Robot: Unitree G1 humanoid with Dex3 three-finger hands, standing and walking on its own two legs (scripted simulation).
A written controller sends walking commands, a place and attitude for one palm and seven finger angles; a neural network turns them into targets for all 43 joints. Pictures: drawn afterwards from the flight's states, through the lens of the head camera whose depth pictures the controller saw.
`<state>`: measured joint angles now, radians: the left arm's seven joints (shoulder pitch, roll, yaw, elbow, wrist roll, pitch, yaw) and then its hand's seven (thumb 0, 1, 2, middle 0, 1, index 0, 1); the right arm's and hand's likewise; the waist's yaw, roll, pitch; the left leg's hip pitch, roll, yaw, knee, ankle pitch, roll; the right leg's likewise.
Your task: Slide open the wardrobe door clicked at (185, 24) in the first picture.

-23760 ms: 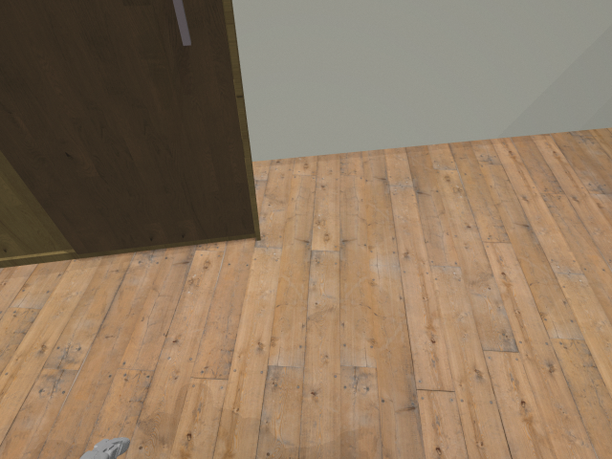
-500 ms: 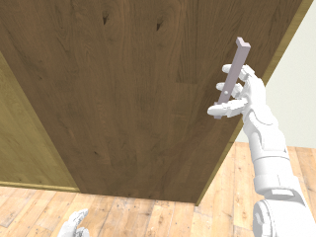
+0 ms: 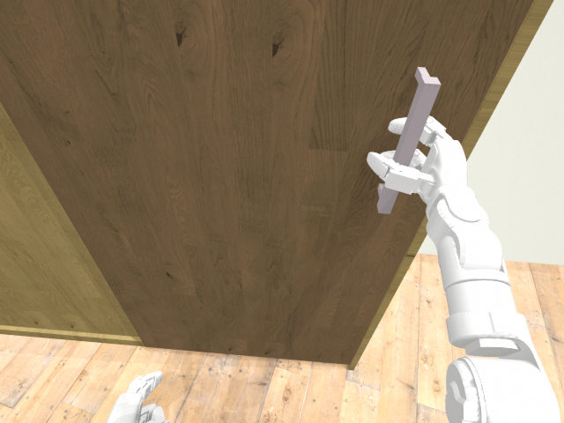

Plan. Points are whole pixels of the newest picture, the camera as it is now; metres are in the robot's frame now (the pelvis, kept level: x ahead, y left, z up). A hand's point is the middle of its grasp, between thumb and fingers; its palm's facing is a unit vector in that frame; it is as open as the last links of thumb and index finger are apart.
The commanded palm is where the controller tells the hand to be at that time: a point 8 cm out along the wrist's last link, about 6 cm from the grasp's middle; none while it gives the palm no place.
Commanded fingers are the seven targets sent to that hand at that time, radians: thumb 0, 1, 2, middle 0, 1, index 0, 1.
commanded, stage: grip the handle and tug to test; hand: right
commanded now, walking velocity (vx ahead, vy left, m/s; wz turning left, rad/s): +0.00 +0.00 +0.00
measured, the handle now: (401, 147) +0.46 -0.13 +0.19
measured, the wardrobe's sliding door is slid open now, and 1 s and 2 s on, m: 0.00 0.00 0.00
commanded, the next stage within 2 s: tug the door sideways, standing still in 0.90 s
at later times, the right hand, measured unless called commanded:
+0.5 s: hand (391, 167) +0.41 -0.11 +0.19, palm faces -0.01 +1.00 +0.02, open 5.3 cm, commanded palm +0.38 -0.17 +0.20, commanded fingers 0.00 -0.90 -0.90 0.45 1.40 0.45 1.40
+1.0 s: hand (391, 172) +0.40 -0.11 +0.19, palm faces -0.02 +1.00 +0.00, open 6.0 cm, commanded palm +0.35 -0.16 +0.20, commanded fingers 0.00 -0.90 -0.90 0.45 1.40 0.45 1.40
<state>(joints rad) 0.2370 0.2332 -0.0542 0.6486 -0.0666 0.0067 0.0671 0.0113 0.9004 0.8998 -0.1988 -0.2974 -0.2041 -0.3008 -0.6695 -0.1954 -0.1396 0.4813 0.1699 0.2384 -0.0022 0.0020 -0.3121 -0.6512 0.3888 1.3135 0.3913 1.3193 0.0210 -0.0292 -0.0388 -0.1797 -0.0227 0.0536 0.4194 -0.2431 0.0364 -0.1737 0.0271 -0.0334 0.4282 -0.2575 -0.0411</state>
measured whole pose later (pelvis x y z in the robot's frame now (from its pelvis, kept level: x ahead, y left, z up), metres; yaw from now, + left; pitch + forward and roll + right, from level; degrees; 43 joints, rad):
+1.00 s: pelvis +0.03 +0.01 +0.00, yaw +3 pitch +1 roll -1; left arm 0.19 0.24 -0.05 0.56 -0.06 0.08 0.03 0.01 0.90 0.90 -0.20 -0.30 -0.20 -0.30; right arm -0.33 -0.21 -0.19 0.01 0.20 0.38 0.01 0.01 -0.78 -0.79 0.28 1.34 0.26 1.30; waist 0.04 -0.04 -0.07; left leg -0.13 -0.04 0.00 0.38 -0.26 0.05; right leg -0.11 0.02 -0.06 0.39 -0.26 -0.03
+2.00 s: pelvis -0.01 +0.01 -0.01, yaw -1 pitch +0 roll +0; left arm 0.22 0.20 -0.02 0.71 -0.02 -0.01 0.09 0.01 0.90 0.90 -0.20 -0.30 -0.20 -0.30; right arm -0.67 -0.22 -0.03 0.44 0.12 -0.02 -0.10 -0.02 -0.72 -0.84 0.42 1.39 0.30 1.39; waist 0.01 -0.04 0.07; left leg -0.33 -0.03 0.01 0.75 -0.46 0.03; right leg -0.24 0.04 0.04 0.52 -0.28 -0.03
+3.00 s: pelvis +0.14 +0.21 +0.00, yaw -8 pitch -2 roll +3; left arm 0.12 0.20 0.04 0.54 -0.04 -0.15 -0.03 0.01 0.90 0.90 -0.19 -0.30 -0.20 -0.30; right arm -0.15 -0.08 -0.02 -0.42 0.03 -0.08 -0.19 0.00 -0.74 -0.82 0.46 1.40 0.19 1.22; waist -0.15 -0.07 0.30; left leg -0.40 0.02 0.06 1.01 -0.46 -0.01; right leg -0.14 -0.14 -0.08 0.53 -0.34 0.04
